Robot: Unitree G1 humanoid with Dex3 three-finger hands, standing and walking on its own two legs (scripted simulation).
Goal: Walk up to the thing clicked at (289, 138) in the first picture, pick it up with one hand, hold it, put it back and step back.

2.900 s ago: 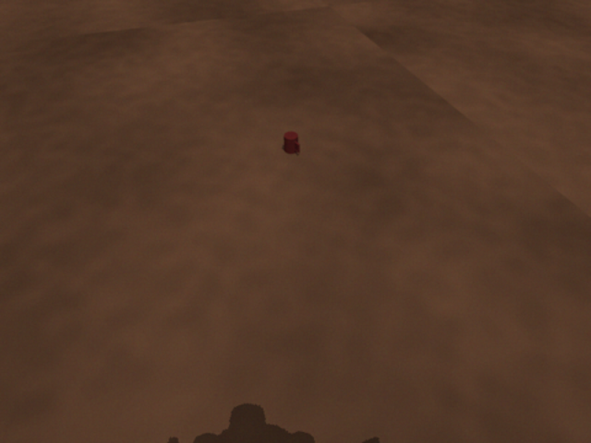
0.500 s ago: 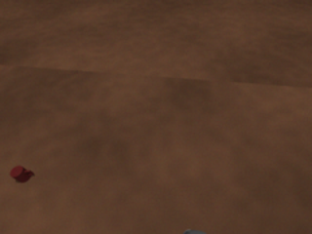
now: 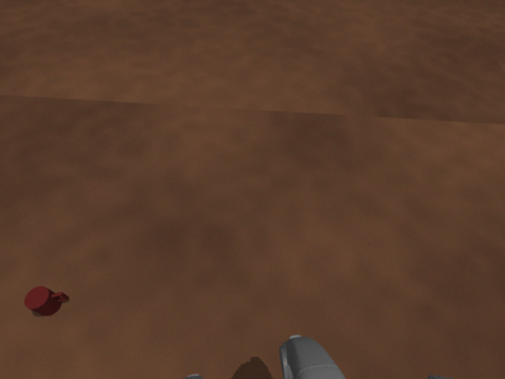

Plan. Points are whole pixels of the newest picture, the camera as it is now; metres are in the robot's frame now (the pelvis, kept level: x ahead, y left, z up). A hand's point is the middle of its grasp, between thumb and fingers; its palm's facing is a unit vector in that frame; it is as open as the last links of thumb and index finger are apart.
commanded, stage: walk up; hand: left
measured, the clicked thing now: (49, 299) +0.49 +0.69 -0.69
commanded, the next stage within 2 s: none
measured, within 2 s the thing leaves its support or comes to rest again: neither
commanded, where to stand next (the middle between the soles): +0.05 +0.74 m, yaw -29 degrees
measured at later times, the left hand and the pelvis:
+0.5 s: hand out of the picture +0.16 +0.55 -0.10, palm faces -0.15 -0.74 -0.65, open 7.4 cm; pelvis +0.05 +0.23 -0.02, yaw -9 degrees
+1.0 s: hand out of the picture +0.21 +0.69 -0.13, palm faces -0.29 -0.79 -0.54, open 7.4 cm; pelvis +0.04 +0.44 -0.01, yaw -16 degrees
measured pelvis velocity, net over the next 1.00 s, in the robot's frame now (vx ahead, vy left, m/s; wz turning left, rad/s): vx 0.04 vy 0.44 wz -0.29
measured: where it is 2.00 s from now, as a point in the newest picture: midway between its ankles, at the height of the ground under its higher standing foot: outside the picture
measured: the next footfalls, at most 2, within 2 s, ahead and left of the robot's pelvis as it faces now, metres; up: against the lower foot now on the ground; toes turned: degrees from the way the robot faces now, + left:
right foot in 0.14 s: +0.14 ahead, -0.02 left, +0.00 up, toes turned -9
left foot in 0.52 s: +0.13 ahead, +0.42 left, +0.00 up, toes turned -9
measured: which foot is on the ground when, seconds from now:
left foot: down 0.00-0.16, up 0.18-0.50, down 0.52-0.90, up 0.92-1.00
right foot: up 0.00-0.12, down 0.14-0.56, up 0.58-0.86, down 0.88-1.00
